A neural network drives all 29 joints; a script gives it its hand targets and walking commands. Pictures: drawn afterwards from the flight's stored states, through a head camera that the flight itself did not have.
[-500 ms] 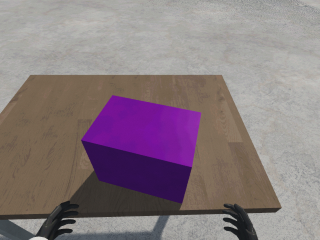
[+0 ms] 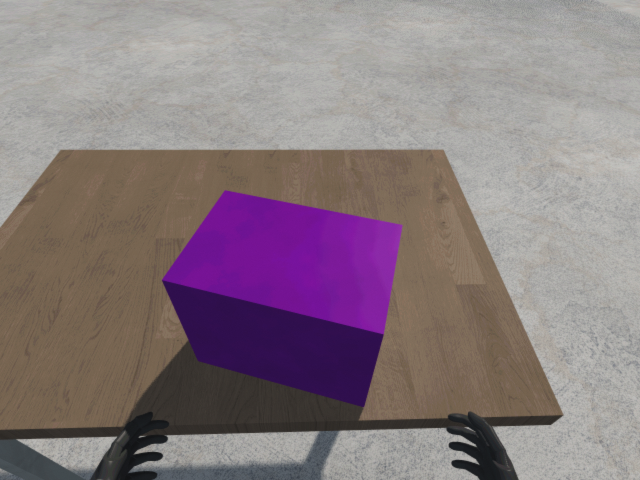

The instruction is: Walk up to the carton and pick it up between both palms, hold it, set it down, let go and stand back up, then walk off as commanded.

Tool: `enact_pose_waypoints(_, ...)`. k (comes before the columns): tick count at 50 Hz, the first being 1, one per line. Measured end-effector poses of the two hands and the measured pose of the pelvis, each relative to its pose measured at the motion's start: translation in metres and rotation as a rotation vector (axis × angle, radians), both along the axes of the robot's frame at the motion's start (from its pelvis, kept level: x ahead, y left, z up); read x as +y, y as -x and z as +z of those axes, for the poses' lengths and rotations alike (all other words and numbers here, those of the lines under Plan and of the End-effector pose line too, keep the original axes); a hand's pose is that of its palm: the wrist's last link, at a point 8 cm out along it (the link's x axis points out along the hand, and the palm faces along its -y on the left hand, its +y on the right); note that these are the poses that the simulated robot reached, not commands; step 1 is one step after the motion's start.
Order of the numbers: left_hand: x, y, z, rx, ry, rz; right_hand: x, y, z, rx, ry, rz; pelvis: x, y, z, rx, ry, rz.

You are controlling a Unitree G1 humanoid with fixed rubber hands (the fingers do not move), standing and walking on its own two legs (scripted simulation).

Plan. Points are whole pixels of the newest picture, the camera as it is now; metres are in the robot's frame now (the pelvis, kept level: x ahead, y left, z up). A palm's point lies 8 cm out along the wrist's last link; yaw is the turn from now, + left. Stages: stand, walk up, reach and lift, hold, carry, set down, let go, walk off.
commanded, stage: set down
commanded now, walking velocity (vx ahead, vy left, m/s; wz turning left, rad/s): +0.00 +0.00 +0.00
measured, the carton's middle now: (293, 297) +0.40 +0.04 -0.03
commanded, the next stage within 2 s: let go in 0.14 s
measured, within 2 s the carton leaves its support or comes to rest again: neither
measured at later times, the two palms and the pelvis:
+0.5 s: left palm out of the picture +0.16 +0.25 -0.06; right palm out of the picture +0.15 -0.22 -0.07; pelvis +0.00 +0.00 +0.00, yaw +0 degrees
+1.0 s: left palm (103, 475) +0.17 +0.26 -0.06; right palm out of the picture +0.13 -0.26 -0.08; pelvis +0.00 +0.01 +0.00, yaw +1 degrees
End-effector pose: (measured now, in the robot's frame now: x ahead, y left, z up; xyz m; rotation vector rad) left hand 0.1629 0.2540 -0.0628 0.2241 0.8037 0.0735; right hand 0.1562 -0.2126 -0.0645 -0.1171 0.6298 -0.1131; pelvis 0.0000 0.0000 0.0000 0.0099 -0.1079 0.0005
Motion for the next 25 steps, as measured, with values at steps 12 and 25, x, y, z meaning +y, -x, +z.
enact_pose_waypoints(12,-0.0005,-0.0011,-0.0004,0.009,-0.022,0.003,-0.0059,0.0034,-0.003,0.019,0.007,-0.001,-0.0001,0.0002,0.0,0.0,0.0,0.0)
enact_pose_waypoints(25,-0.0031,-0.0001,-0.0002,0.003,-0.025,0.005,-0.0053,0.0047,-0.0021,0.013,0.005,0.009,-0.0001,0.0031,0.0,-0.002,0.0,0.0)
